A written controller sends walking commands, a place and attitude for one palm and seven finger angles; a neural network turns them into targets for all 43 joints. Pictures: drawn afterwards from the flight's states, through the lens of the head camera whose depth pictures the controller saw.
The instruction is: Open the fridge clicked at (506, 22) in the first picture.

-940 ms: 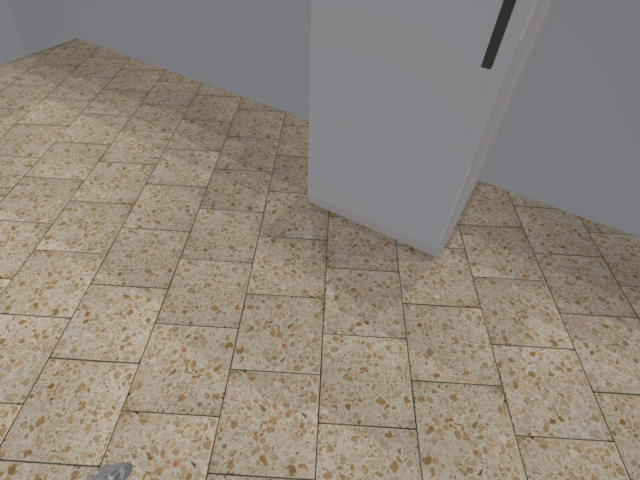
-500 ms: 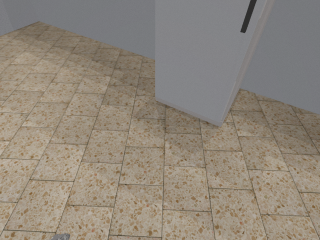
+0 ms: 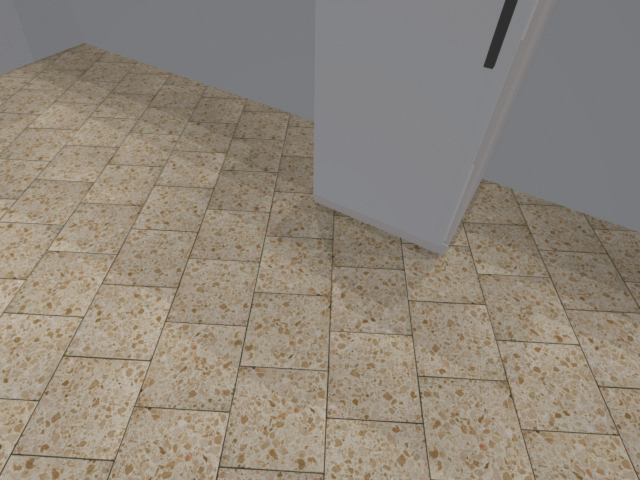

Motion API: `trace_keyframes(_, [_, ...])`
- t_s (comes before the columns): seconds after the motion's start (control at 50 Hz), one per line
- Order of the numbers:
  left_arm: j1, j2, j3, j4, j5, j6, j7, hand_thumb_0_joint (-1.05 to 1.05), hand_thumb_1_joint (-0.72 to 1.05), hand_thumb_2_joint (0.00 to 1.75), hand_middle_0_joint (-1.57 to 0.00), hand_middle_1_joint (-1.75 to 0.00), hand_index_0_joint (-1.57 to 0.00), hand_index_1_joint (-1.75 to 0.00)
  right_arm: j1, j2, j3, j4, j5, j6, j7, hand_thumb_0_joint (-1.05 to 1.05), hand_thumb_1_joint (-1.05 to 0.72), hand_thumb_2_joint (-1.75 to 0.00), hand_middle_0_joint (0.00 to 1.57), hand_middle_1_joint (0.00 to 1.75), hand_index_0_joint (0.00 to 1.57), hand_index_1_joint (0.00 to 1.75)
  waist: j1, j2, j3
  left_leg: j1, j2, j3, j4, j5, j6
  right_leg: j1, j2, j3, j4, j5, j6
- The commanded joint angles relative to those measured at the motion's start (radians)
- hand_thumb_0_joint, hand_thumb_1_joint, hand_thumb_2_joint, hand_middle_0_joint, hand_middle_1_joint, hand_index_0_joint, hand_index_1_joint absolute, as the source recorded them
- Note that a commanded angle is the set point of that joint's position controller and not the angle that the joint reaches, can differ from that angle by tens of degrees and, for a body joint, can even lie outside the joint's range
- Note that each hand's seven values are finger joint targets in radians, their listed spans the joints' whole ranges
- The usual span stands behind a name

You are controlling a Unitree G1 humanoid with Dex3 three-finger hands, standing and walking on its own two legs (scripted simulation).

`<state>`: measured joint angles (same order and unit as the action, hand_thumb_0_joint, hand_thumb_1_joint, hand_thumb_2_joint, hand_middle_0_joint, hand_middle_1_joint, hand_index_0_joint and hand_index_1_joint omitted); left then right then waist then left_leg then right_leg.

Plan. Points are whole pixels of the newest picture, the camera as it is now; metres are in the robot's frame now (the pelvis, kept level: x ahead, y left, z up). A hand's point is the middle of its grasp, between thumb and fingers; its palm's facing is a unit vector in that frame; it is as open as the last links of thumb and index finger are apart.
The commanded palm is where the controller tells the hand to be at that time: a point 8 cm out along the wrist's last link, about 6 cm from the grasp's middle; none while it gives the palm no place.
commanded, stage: look at it before walking up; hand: right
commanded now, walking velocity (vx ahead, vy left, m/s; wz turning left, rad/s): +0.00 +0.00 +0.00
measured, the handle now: out of the picture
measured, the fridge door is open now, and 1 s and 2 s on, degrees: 0 0 0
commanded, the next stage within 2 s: walk to a spot facing it in 0.50 s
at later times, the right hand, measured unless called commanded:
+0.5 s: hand out of the picture +0.08 -0.25 -0.16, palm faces -0.03 +0.94 -0.33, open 7.4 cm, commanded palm none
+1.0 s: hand out of the picture +0.09 -0.17 -0.19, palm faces -0.09 +0.97 -0.22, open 7.4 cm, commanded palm none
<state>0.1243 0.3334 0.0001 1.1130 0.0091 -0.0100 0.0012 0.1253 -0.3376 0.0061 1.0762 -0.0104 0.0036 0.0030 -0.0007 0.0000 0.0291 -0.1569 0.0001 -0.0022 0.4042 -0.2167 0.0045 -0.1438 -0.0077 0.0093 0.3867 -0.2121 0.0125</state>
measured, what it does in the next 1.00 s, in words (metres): lifts its left foot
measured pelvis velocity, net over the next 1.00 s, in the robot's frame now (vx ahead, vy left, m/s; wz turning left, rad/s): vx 0.07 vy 0.03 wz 0.12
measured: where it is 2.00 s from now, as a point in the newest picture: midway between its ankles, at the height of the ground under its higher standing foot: (299, 411)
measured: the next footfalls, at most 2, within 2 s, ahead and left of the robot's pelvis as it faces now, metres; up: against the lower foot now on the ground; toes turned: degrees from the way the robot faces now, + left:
right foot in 1.44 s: +0.43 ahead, -0.05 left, +0.00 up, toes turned +5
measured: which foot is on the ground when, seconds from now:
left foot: down 0.00-1.00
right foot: down 0.00-0.96, up 0.98-1.00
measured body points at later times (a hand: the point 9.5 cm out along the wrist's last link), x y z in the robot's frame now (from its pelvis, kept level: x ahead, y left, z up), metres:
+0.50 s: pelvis +0.00 +0.00 +0.00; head +0.01 -0.01 +0.45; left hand +0.08 +0.29 -0.13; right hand +0.08 -0.30 -0.13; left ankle +0.00 +0.12 -0.74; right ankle +0.00 -0.13 -0.74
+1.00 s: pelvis +0.07 +0.03 -0.02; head +0.08 +0.05 +0.43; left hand +0.02 +0.27 -0.19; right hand +0.10 -0.22 -0.17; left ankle +0.06 +0.11 -0.75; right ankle +0.00 -0.12 -0.73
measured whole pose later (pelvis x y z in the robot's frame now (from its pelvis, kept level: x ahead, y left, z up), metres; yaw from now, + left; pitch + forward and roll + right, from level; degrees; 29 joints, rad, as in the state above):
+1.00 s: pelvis +0.07 +0.03 -0.02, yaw +7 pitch -1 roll +0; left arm 0.33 0.22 0.03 1.12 0.02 -0.02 0.00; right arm 0.32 -0.20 -0.03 1.05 -0.02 -0.02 0.03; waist 0.00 -0.03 0.04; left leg -0.28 -0.01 0.09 0.65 -0.32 0.04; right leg -0.18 -0.10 -0.09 0.75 -0.47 0.02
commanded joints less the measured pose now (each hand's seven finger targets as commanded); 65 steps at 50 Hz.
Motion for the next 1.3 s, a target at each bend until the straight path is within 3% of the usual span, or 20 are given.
trace_keyframes(0.0, [-0.05, 0.203, 0.035, -0.067, 0.001, -0.024, 0.013, 0.0, 0.9, 0.9, -0.2, -0.3, -0.2, -0.3, -0.038, -0.207, -0.038, -0.06, 0.0, -0.029, -0.015, 0.0, -0.9, -0.9, 0.2, 0.3, 0.2, 0.3, -0.005, 0.013, -0.055, 0.003, 0.117, -0.107, -0.08, 0.088, 0.027, 0.002, -0.106, 0.094, -0.063, 0.121, -0.041])
trace_keyframes(0.58, [-0.06, 0.208, 0.034, -0.059, -0.002, -0.026, 0.014, 0.0, 0.9, 0.9, -0.2, -0.3, -0.2, -0.3, -0.028, -0.207, -0.038, -0.049, -0.001, -0.031, -0.015, 0.0, -0.9, -0.9, 0.2, 0.3, 0.2, 0.3, -0.003, 0.0, -0.069, 0.032, 0.119, -0.099, -0.086, 0.155, 0.022, 0.029, -0.112, 0.094, -0.076, 0.174, -0.039])
trace_keyframes(0.62, [0.01, 0.085, 0.005, -0.03, 0.007, -0.009, 0.009, 0.0, 0.9, 0.9, -0.2, -0.3, -0.2, -0.3, 0.043, -0.086, -0.012, -0.02, -0.001, -0.009, -0.018, 0.0, -0.9, -0.9, 0.2, 0.3, 0.2, 0.3, -0.002, 0.011, -0.08, 0.017, 0.106, -0.096, -0.073, 0.003, 0.009, 0.037, -0.107, 0.06, -0.056, 0.04, -0.021])
trace_keyframes(0.68, [0.042, 0.098, 0.022, -0.036, 0.017, 0.005, 0.005, 0.0, 0.9, 0.9, -0.2, -0.3, -0.2, -0.3, 0.077, -0.092, -0.026, -0.03, -0.011, 0.011, 0.0, 0.0, -0.9, -0.9, 0.2, 0.3, 0.2, 0.3, -0.003, 0.007, 0.035, -0.106, 0.072, -0.134, -0.074, -0.313, 0.029, -0.047, -0.106, 0.059, -0.063, -0.316, -0.033])
trace_keyframes(0.72, [0.065, 0.117, 0.035, -0.051, 0.019, 0.005, 0.005, 0.0, 0.9, 0.9, -0.2, -0.3, -0.2, -0.3, 0.089, -0.088, -0.037, -0.053, -0.015, 0.014, 0.011, 0.0, -0.9, -0.9, 0.2, 0.3, 0.2, 0.3, 0.001, -0.03, 0.096, -0.184, 0.037, -0.125, -0.011, -0.365, 0.037, -0.076, -0.134, 0.095, -0.088, -0.434, -0.056])
trace_keyframes(0.76, [0.109, 0.144, 0.051, -0.06, 0.017, -0.001, 0.008, 0.0, 0.9, 0.9, -0.2, -0.3, -0.2, -0.3, 0.105, -0.059, -0.042, -0.078, -0.015, 0.007, 0.019, 0.0, -0.9, -0.9, 0.2, 0.3, 0.2, 0.3, 0.013, -0.093, 0.114, -0.268, -0.01, -0.071, 0.132, -0.322, 0.034, -0.04, -0.211, 0.181, -0.132, -0.501, -0.106])
trace_keyframes(0.8, [0.17, 0.157, 0.069, -0.058, 0.013, -0.02, 0.014, 0.0, 0.9, 0.9, -0.2, -0.3, -0.2, -0.3, 0.076, -0.011, -0.045, -0.112, -0.014, -0.007, 0.025, 0.0, -0.9, -0.9, 0.2, 0.3, 0.2, 0.3, 0.038, -0.164, 0.107, -0.374, -0.015, 0.019, 0.326, -0.243, 0.017, 0.066, -0.326, 0.276, -0.188, -0.384, -0.179])
trace_keyframes(0.84, [0.212, 0.133, 0.073, -0.051, 0.013, -0.034, 0.016, 0.0, 0.9, 0.9, -0.2, -0.3, -0.2, -0.3, 0.034, -0.002, -0.051, -0.142, -0.012, -0.021, 0.03, 0.0, -0.9, -0.9, 0.2, 0.3, 0.2, 0.3, 0.054, -0.155, 0.09, -0.435, 0.031, 0.011, 0.368, -0.297, 0.012, 0.143, -0.356, 0.245, -0.156, -0.164, -0.206])
trace_keyframes(0.88, [0.18, 0.102, 0.069, -0.059, 0.016, -0.04, 0.018, 0.0, 0.9, 0.9, -0.2, -0.3, -0.2, -0.3, 0.082, 0.026, -0.058, -0.134, -0.011, -0.03, 0.034, 0.0, -0.9, -0.9, 0.2, 0.3, 0.2, 0.3, 0.016, -0.138, 0.08, -0.299, 0.05, 0.037, 0.272, -0.263, 0.012, 0.069, -0.327, 0.126, -0.072, 0.028, -0.168])
trace_keyframes(0.9, [0.146, 0.092, 0.066, -0.065, 0.016, -0.039, 0.018, 0.0, 0.9, 0.9, -0.2, -0.3, -0.2, -0.3, 0.171, 0.04, -0.062, -0.102, -0.013, -0.034, 0.036, 0.0, -0.9, -0.9, 0.2, 0.3, 0.2, 0.3, -0.03, -0.115, 0.049, -0.13, 0.03, 0.075, 0.171, -0.172, 0.015, -0.018, -0.275, 0.029, 0.03, 0.04, -0.123])
trace_keyframes(0.92, [0.114, 0.066, 0.063, -0.075, 0.013, -0.04, 0.016, 0.0, 0.9, 0.9, -0.2, -0.3, -0.2, -0.3, 0.317, 0.023, -0.073, -0.053, -0.016, -0.038, 0.032, 0.0, -0.9, -0.9, 0.2, 0.3, 0.2, 0.3, -0.099, -0.025, 0.002, 0.084, 0.019, 0.055, 0.063, -0.072, 0.026, -0.15, -0.199, -0.06, 0.235, 0.003, -0.076])
trace_keyframes(0.94, [0.09, -0.013, 0.046, -0.115, -0.002, -0.044, 0.008, 0.0, 0.9, 0.9, -0.2, -0.3, -0.2, -0.3, 0.467, -0.099, -0.098, -0.007, -0.024, -0.053, 0.013, 0.0, -0.9, -0.9, 0.2, 0.3, 0.2, 0.3, -0.146, 0.344, -0.047, 0.286, 0.25, -0.328, -0.096, -0.132, 0.096, -0.436, -0.073, -0.172, 0.553, -0.216, -0.014])
trace_keyframes(0.96, [0.007, -0.016, 0.041, -0.164, 0.006, -0.053, 0.001, 0.0, 0.9, 0.9, -0.2, -0.3, -0.2, -0.3, 0.543, -0.119, -0.098, 0.014, -0.005, -0.055, -0.004, 0.0, -0.9, -0.9, 0.2, 0.3, 0.2, 0.3, -0.163, 0.349, -0.014, 0.282, 0.372, -0.589, -0.195, -0.04, 0.162, -0.561, -0.035, -0.115, 0.707, -0.362, -0.01])
trace_keyframes(0.98, [0.02, 0.003, 0.052, -0.152, 0.007, -0.057, 0.001, 0.0, 0.9, 0.9, -0.2, -0.3, -0.2, -0.3, 0.505, -0.098, -0.094, 0.008, -0.001, -0.06, -0.013, 0.0, -0.9, -0.9, 0.2, 0.3, 0.2, 0.3, -0.131, 0.258, 0.008, 0.263, 0.368, -0.554, -0.18, -0.031, 0.203, -0.577, -0.078, -0.043, 0.768, -0.287, -0.022])
trace_keyframes(1.0, [0.003, -0.01, 0.055, -0.14, 0.008, -0.058, -0.003, 0.0, 0.9, 0.9, -0.2, -0.3, -0.2, -0.3, 0.45, -0.056, -0.086, -0.002, -0.003, -0.064, -0.013, 0.0, -0.9, -0.9, 0.2, 0.3, 0.2, 0.3, -0.113, 0.174, 0.061, 0.176, 0.342, -0.507, -0.187, -0.04, 0.218, -0.579, -0.109, -0.038, 0.792, -0.22, -0.021])
trace_keyframes(1.04, [0.031, -0.045, 0.058, -0.115, 0.013, -0.049, -0.008, 0.0, 0.9, 0.9, -0.2, -0.3, -0.2, -0.3, 0.365, -0.005, -0.073, -0.027, -0.009, -0.067, -0.018, 0.0, -0.9, -0.9, 0.2, 0.3, 0.2, 0.3, -0.055, 0.045, 0.103, 0.075, 0.314, -0.406, -0.195, -0.032, 0.215, -0.545, -0.136, -0.03, 0.786, -0.142, -0.006])
trace_keyframes(1.06, [0.047, -0.063, 0.057, -0.105, 0.017, -0.043, -0.011, 0.0, 0.9, 0.9, -0.2, -0.3, -0.2, -0.3, 0.358, 0.019, -0.067, -0.028, -0.013, -0.072, -0.019, 0.0, -0.9, -0.9, 0.2, 0.3, 0.2, 0.3, -0.038, 0.027, 0.106, 0.045, 0.289, -0.35, -0.2, 0.032, 0.2, -0.525, -0.135, -0.044, 0.764, -0.109, 0.005])
trace_keyframes(1.14, [0.067, -0.099, 0.065, -0.109, 0.013, -0.024, -0.022, 0.0, 0.9, 0.9, -0.2, -0.3, -0.2, -0.3, 0.375, 0.04, -0.06, -0.005, -0.014, -0.086, -0.021, 0.0, -0.9, -0.9, 0.2, 0.3, 0.2, 0.3, -0.006, 0.086, 0.094, 0.036, 0.217, -0.203, -0.218, 0.145, 0.171, -0.517, -0.126, -0.081, 0.675, 0.003, 0.03])
trace_keyframes(1.24, [-0.048, -0.12, 0.06, -0.162, 0.009, -0.034, -0.032, 0.0, 0.9, 0.9, -0.2, -0.3, -0.2, -0.3, 0.433, 0.066, -0.057, 0.032, -0.014, -0.091, -0.032, 0.0, -0.9, -0.9, 0.2, 0.3, 0.2, 0.3, -0.04, 0.121, 0.103, 0.137, 0.19, -0.153, -0.201, 0.32, 0.157, -0.553, -0.108, -0.117, 0.5, 0.059, 0.022])
trace_keyframes(1.28, [-0.095, -0.126, 0.053, -0.186, 0.007, -0.043, -0.035, 0.0, 0.9, 0.9, -0.2, -0.3, -0.2, -0.3, 0.427, 0.068, -0.058, 0.036, -0.016, -0.089, -0.037, 0.0, -0.9, -0.9, 0.2, 0.3, 0.2, 0.3, -0.047, 0.13, 0.114, 0.122, 0.192, -0.142, -0.189, 0.373, 0.146, -0.484, -0.102, -0.126, 0.384, 0.055, 0.008])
